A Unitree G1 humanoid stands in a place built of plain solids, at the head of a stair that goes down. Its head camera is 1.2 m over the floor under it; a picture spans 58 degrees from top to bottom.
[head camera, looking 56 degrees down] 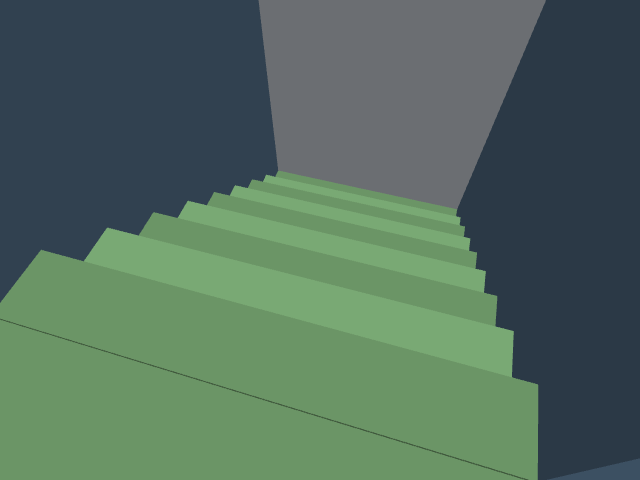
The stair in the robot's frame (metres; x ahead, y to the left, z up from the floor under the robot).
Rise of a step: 0.21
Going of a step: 0.25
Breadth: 1.59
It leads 16 degrees to the right of straight ahead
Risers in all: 9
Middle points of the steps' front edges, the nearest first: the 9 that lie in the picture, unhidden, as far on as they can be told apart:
0.55 0.16 0.00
0.79 0.09 -0.20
1.03 0.03 -0.41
1.26 -0.04 -0.62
1.50 -0.11 -0.82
1.74 -0.18 -1.03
1.98 -0.25 -1.24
2.21 -0.32 -1.44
2.45 -0.39 -1.65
